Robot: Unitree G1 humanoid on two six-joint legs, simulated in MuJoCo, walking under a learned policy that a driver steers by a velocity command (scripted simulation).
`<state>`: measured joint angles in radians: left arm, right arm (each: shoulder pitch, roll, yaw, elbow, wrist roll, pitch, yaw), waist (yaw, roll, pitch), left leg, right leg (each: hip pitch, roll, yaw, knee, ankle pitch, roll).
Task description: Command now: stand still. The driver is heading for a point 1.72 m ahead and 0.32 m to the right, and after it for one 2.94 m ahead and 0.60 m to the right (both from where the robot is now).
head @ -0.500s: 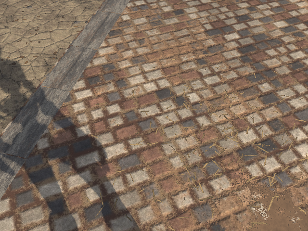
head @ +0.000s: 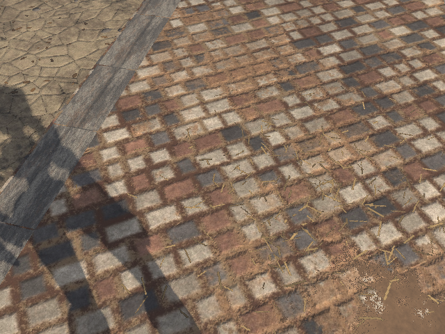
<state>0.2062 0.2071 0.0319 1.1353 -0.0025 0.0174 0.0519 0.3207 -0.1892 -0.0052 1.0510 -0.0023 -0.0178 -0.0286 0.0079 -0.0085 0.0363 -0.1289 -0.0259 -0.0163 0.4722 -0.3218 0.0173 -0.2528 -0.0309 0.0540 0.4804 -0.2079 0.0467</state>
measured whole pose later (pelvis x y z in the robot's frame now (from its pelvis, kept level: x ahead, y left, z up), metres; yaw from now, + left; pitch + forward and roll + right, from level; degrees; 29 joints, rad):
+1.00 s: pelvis +0.06 -0.04 -0.01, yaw +0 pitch +0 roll +0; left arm 0.32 0.20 0.05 1.09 -0.02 -0.11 0.00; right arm 0.42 -0.23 -0.04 1.05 0.04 -0.05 -0.03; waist 0.01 0.04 0.00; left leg -0.22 0.01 -0.06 0.83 -0.47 0.04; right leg -0.25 0.02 -0.07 0.59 -0.32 -0.05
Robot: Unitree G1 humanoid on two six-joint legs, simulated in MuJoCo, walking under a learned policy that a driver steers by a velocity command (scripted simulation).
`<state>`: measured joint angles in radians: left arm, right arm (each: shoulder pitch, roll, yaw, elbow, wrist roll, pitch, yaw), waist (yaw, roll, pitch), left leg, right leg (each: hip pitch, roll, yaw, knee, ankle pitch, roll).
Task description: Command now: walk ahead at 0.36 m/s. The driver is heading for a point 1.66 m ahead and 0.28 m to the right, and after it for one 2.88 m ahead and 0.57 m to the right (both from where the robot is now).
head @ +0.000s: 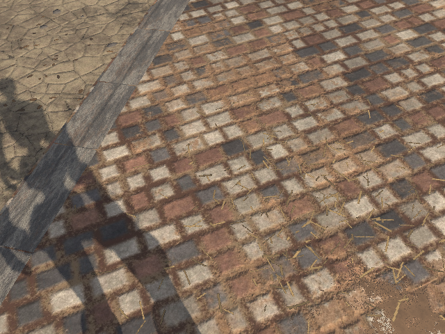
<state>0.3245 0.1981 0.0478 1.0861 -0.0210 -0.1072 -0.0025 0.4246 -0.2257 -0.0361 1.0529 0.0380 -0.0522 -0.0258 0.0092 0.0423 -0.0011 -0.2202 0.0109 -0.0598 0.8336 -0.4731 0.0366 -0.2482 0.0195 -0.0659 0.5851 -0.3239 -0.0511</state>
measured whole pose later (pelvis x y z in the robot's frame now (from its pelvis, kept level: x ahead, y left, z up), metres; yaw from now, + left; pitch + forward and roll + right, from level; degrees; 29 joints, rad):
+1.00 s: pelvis +0.54 +0.00 -0.01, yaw +0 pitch +2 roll +2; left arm 0.02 0.23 0.05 0.83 -0.02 -0.11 -0.03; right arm 0.41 -0.26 -0.06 1.04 0.01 -0.06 -0.01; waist -0.07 -0.01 0.02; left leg 0.06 0.00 0.04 0.38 -0.45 0.00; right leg -0.50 -0.03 -0.04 0.50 -0.05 -0.07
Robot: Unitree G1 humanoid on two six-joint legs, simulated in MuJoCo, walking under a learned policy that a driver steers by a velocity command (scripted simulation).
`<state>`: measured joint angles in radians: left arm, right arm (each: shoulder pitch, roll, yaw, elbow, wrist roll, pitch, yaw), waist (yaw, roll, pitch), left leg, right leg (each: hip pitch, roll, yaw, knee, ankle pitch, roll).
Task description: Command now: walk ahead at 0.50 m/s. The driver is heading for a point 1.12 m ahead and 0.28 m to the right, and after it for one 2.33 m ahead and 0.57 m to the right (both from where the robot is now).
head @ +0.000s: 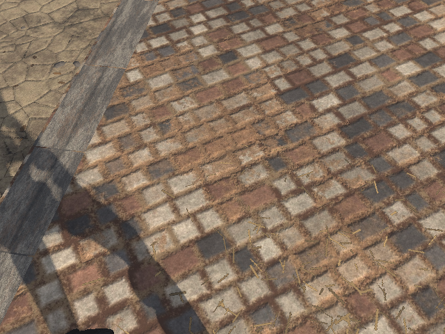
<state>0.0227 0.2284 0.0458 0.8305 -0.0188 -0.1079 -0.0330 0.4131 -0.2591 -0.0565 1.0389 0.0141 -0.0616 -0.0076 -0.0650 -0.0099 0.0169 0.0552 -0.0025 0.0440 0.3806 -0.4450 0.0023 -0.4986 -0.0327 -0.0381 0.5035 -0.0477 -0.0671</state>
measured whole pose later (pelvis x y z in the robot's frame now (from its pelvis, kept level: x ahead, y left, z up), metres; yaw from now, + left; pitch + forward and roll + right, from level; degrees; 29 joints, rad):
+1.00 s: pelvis +0.50 +0.03 +0.01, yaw -13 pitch +1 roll +2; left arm 0.11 0.24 0.08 0.80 -0.01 -0.01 -0.03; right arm 0.19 -0.26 -0.08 0.95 0.01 -0.04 -0.05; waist -0.03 -0.02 0.05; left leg -0.07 0.01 0.26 0.37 -0.32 0.01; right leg -0.55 -0.06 -0.05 0.65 -0.11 -0.04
